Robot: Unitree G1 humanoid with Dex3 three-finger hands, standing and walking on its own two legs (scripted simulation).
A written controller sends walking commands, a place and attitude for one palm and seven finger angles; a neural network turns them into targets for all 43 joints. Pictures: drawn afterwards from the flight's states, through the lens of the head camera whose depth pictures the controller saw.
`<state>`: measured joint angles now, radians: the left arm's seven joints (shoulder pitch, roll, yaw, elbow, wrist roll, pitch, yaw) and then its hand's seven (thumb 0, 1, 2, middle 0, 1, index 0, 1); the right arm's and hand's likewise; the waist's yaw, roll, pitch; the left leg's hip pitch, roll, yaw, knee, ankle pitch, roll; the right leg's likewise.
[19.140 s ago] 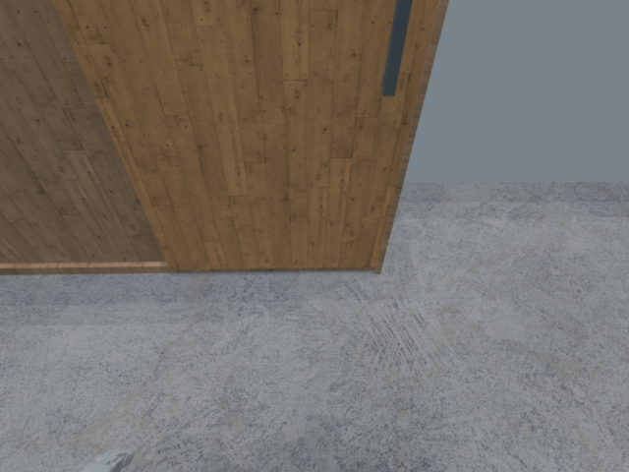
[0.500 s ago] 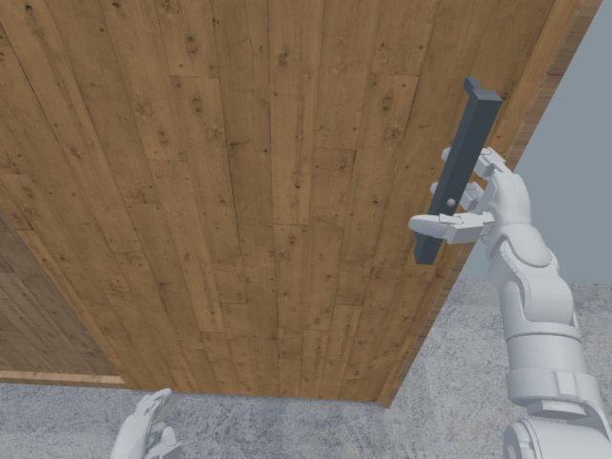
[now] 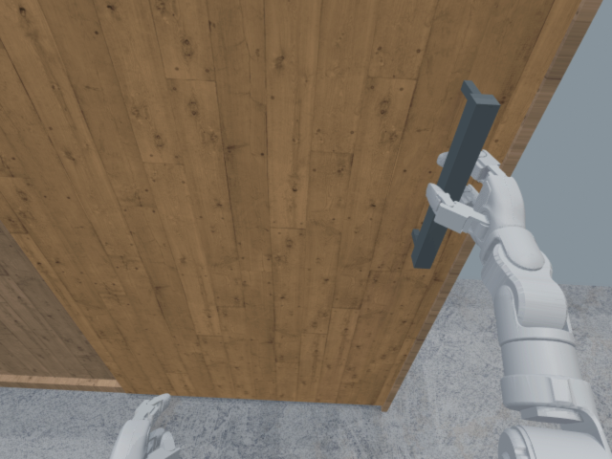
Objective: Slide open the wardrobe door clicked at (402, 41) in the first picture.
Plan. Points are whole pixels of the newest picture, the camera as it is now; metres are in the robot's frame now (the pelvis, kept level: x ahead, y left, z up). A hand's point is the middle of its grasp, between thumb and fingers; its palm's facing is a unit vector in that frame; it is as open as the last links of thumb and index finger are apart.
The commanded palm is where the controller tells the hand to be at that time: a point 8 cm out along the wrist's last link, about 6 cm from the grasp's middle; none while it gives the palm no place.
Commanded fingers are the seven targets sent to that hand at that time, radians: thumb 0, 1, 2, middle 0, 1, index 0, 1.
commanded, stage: grip the handle and tug to test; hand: right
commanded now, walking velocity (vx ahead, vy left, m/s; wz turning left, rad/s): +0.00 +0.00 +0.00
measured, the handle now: (442, 185) +0.45 -0.16 +0.17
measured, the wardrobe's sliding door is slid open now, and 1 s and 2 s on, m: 0.00 0.00 0.03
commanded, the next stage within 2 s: tug the door sideways, standing still in 0.66 s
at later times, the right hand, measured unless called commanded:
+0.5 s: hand (443, 206) +0.38 -0.14 +0.18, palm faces +0.04 +1.00 -0.01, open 6.8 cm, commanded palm +0.34 -0.18 +0.18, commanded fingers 0.00 -0.90 -0.90 0.45 1.40 0.45 1.40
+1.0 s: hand (443, 205) +0.39 -0.14 +0.18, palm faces +0.04 +1.00 -0.01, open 6.8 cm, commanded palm +0.36 -0.17 +0.18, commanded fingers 0.00 -0.90 -0.90 0.45 1.40 0.45 1.40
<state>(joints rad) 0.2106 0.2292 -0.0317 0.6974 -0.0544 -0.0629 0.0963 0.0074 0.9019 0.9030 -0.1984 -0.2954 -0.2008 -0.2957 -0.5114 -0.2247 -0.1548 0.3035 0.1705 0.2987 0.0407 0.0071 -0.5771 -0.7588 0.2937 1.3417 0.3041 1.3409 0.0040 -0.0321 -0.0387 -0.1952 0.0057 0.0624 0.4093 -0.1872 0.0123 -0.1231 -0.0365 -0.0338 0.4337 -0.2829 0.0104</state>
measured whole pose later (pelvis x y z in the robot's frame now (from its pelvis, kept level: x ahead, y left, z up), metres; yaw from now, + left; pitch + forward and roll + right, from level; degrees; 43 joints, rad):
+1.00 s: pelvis +0.03 -0.01 +0.00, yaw -1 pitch -1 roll +1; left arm 0.16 0.23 -0.02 0.68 -0.04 -0.02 0.08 0.01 0.90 0.90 -0.20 -0.30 -0.20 -0.30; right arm -0.41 -0.15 -0.09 0.03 0.15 0.44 0.00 0.01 -0.60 -0.77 0.26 1.36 0.28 1.36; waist -0.04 -0.04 -0.05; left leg -0.17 0.01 0.08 0.42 -0.24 0.00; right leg -0.11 -0.03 -0.01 0.45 -0.33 0.01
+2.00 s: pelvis +0.02 +0.07 -0.01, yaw -7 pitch -3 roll -3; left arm 0.15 0.23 0.00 0.66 -0.01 0.03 0.08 0.01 0.90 0.90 -0.20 -0.30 -0.20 -0.30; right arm -0.54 -0.16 0.00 0.15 0.07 0.02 -0.16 -0.04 -0.70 -0.84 0.44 1.40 0.20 1.35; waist -0.05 0.01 0.17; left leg -0.22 0.00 0.16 0.60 -0.34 0.11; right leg -0.36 -0.05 -0.13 0.79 -0.37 0.01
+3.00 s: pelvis +0.06 +0.29 -0.01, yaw +0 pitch -3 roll +3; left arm 0.05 0.16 0.00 0.55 -0.01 0.03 -0.01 0.01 0.90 0.90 -0.20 -0.29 -0.20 -0.30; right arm -0.21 -0.18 0.03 -0.23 0.05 -0.05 -0.12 -0.01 -0.66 -0.80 0.46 1.40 0.23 1.37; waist -0.06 -0.07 0.20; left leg -0.42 -0.02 0.01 0.86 -0.43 -0.02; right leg -0.22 -0.21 -0.16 0.57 -0.28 0.07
